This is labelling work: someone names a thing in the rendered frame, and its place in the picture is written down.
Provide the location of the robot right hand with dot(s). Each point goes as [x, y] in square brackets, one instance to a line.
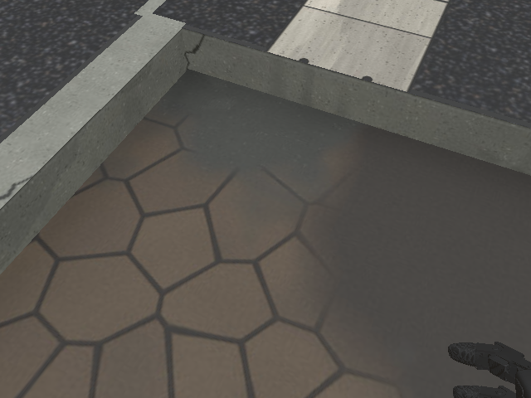
[501, 360]

